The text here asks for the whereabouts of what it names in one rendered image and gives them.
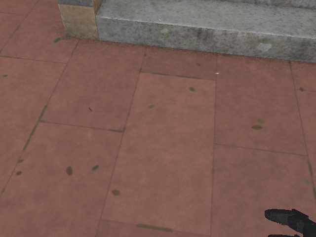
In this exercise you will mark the right robot hand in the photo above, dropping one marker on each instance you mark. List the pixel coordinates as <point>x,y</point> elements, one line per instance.
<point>294,219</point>

